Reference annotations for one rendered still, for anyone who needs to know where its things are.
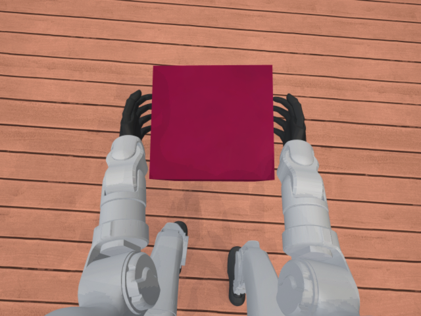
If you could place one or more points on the left robot forearm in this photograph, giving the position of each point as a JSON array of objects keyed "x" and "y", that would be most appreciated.
[{"x": 122, "y": 226}]

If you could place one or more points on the right robot upper arm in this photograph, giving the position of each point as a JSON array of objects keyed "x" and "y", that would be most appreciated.
[{"x": 313, "y": 288}]

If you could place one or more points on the robot right hand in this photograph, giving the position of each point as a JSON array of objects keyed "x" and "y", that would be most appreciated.
[{"x": 294, "y": 125}]

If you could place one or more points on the left robot upper arm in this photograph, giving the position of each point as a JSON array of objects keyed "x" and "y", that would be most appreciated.
[{"x": 121, "y": 285}]

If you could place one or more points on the robot right foot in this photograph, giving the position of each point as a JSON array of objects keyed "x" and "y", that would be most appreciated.
[{"x": 236, "y": 299}]

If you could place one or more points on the right robot forearm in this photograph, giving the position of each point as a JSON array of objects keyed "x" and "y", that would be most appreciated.
[{"x": 308, "y": 232}]

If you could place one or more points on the carton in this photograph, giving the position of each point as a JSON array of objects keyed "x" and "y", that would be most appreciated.
[{"x": 212, "y": 123}]

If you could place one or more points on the robot left hand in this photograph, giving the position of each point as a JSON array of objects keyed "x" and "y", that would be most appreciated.
[{"x": 131, "y": 123}]

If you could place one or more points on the robot left thigh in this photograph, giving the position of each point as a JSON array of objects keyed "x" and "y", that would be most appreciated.
[{"x": 169, "y": 254}]

